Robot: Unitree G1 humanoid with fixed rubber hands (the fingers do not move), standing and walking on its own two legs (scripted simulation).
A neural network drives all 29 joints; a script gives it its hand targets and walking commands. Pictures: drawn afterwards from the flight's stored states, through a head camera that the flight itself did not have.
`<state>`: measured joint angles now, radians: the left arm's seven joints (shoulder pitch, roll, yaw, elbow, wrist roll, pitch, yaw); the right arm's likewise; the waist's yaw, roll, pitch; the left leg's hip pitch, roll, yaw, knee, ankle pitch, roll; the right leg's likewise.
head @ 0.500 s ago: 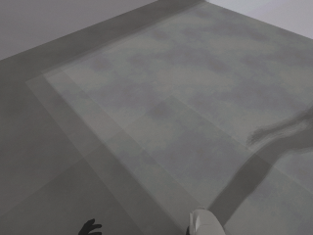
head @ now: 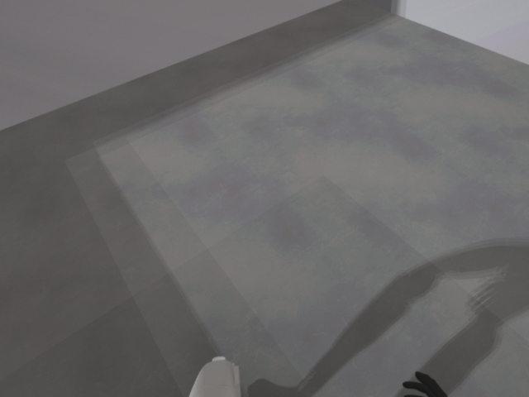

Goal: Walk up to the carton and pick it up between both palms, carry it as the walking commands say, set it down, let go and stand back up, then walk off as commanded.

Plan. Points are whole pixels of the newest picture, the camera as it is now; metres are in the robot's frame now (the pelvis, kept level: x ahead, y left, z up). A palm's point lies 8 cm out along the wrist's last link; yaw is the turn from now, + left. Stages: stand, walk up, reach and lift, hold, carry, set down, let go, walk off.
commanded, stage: walk off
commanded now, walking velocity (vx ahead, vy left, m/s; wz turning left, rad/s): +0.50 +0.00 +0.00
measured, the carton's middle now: out of the picture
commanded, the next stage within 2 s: stand in 1.24 s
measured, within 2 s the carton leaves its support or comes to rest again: neither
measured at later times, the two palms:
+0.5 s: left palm (140, 271) +0.36 +0.31 -0.13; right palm (383, 365) +0.19 -0.16 -0.13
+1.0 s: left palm (184, 215) +0.50 +0.24 -0.13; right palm (385, 193) +0.57 -0.24 -0.14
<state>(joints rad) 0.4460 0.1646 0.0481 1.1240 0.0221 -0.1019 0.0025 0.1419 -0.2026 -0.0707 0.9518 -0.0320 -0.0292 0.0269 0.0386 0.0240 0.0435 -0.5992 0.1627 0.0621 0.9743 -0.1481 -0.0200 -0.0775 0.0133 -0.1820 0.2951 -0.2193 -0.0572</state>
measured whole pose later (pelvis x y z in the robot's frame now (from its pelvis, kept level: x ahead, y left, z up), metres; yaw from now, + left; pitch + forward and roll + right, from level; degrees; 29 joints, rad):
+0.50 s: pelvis +0.26 +0.07 +0.00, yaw -1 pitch +0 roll -1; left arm 0.16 0.21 0.08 0.97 0.03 -0.03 -0.03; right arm 0.43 -0.17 -0.05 1.10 -0.02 -0.10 0.00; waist -0.04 -0.03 0.04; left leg -0.10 0.00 0.19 0.31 -0.21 0.07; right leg -0.59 -0.15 -0.06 1.05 -0.17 0.02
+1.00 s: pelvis +0.52 +0.00 +0.00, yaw +0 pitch -1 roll +0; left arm 0.33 0.18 0.06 1.08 0.02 -0.09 0.00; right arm 0.24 -0.21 -0.08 0.99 -0.03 -0.05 0.01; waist 0.01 0.02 0.05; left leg -0.52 0.14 0.04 1.12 -0.23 0.00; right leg -0.17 0.00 -0.19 0.37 -0.20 -0.07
